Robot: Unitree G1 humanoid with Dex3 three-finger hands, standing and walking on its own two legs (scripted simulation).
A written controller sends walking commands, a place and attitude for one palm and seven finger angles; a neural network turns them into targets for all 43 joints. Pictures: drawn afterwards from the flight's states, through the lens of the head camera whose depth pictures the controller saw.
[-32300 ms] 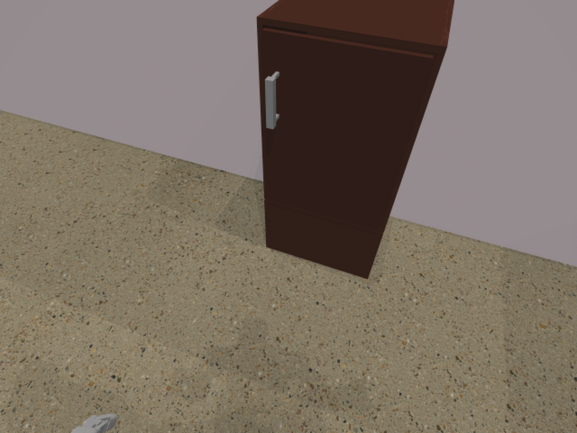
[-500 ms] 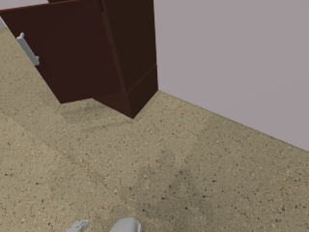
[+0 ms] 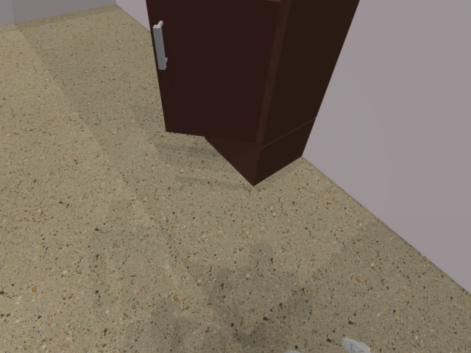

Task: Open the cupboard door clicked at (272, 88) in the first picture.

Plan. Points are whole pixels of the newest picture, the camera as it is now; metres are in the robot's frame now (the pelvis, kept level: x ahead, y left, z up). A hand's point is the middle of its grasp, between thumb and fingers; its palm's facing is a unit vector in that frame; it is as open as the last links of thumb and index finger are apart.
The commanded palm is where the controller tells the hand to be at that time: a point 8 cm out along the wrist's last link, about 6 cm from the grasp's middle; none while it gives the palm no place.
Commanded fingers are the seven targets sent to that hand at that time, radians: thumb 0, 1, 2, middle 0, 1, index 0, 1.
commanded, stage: take the last steps up to it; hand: left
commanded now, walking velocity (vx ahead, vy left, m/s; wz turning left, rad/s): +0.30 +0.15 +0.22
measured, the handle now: (161, 45) +1.00 +0.37 -0.02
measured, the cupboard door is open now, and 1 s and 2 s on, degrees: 45 45 45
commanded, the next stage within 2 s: come to a stop and stand still in 1.38 s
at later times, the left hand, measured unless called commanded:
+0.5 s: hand out of the picture +0.07 +0.16 -0.15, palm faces +0.17 -0.96 -0.22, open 7.3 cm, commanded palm none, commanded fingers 0.00 0.90 0.90 -0.20 -0.30 -0.20 -0.30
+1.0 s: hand (99, 290) +0.24 +0.31 -0.17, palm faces +0.20 -0.96 -0.19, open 7.4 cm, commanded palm none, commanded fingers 0.00 0.90 0.90 -0.20 -0.30 -0.20 -0.30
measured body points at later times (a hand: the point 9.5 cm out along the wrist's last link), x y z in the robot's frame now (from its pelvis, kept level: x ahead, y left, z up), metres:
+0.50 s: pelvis +0.08 -0.02 +0.01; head +0.09 -0.04 +0.46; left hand +0.06 +0.21 -0.13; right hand +0.09 -0.26 -0.15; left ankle +0.09 +0.15 -0.64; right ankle +0.05 -0.13 -0.74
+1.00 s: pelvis +0.23 +0.13 +0.00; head +0.26 +0.14 +0.45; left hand +0.23 +0.36 -0.16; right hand +0.34 -0.10 -0.14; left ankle +0.23 +0.20 -0.74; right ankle +0.25 +0.01 -0.65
